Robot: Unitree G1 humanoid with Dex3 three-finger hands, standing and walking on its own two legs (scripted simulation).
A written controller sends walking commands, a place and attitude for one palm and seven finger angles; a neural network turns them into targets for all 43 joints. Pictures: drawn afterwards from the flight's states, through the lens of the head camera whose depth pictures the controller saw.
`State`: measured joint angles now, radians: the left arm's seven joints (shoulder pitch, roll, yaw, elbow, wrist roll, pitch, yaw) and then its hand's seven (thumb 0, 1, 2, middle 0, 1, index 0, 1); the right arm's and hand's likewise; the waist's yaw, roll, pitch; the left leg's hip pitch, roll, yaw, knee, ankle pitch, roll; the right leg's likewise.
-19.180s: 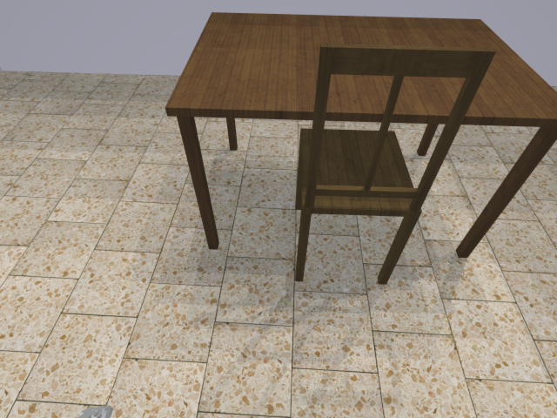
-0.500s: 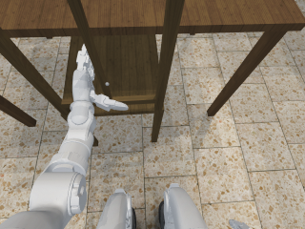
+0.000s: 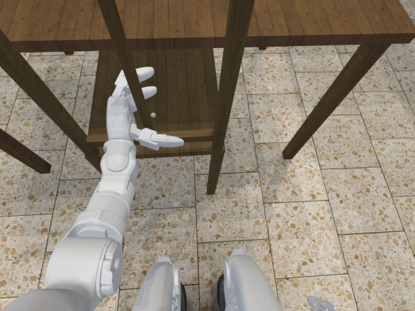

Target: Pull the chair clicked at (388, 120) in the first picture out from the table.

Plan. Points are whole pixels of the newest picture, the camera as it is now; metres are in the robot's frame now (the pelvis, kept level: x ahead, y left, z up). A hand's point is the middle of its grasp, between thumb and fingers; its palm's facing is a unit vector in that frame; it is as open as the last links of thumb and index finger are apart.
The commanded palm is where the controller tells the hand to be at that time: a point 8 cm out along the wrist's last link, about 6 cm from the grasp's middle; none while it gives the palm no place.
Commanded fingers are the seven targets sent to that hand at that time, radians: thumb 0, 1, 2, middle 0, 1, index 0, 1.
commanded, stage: hook a spindle and tug to test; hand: left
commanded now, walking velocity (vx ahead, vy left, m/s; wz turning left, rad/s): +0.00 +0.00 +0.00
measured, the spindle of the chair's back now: (135, 87) +0.51 +0.11 +0.07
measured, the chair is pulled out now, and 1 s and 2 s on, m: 0.00 0.03 0.12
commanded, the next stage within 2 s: step backward, pulling the chair out in 1.04 s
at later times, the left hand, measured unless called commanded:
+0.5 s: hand (151, 114) +0.48 +0.08 +0.03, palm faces +0.01 -1.00 -0.04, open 5.0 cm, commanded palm +0.44 +0.12 +0.03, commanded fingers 0.00 0.90 0.90 -0.50 -1.45 -0.50 -1.45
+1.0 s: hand (155, 127) +0.45 +0.07 +0.03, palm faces +0.00 -1.00 -0.03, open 5.1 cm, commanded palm +0.41 +0.12 +0.03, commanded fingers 0.00 0.90 0.90 -0.50 -1.45 -0.50 -1.45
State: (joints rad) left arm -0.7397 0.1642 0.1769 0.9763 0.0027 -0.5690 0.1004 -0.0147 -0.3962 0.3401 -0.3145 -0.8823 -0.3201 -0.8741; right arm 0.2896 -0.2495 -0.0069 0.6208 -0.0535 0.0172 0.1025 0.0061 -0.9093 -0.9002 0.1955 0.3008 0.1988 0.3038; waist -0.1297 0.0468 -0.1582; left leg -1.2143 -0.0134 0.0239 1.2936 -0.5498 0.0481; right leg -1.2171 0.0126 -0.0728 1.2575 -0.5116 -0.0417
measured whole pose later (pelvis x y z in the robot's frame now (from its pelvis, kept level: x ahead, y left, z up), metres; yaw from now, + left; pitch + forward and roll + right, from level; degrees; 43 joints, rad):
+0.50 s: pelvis +0.01 -0.01 +0.00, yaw +0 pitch +27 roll -1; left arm -0.71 0.17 0.16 0.94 -0.03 -0.54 0.09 0.01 0.77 0.84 -0.49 -1.45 -0.45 -1.44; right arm 0.29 -0.26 -0.02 0.62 -0.05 0.04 0.10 0.01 -0.91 -0.90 0.19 0.30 0.20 0.30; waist -0.11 0.05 -0.16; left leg -1.19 -0.01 0.02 1.28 -0.55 0.04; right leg -1.20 0.02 -0.08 1.24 -0.52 -0.05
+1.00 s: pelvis +0.02 -0.01 +0.01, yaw +0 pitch +26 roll -1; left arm -0.51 0.10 0.08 0.73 -0.05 -0.51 0.09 0.01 0.79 0.81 -0.46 -1.44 -0.41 -1.45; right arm 0.27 -0.25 -0.02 0.58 -0.03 0.04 0.11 0.01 -0.91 -0.90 0.19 0.30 0.20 0.30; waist -0.08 0.05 -0.17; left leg -1.13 -0.02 0.02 1.24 -0.57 0.04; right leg -1.14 0.02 -0.07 1.23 -0.54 -0.05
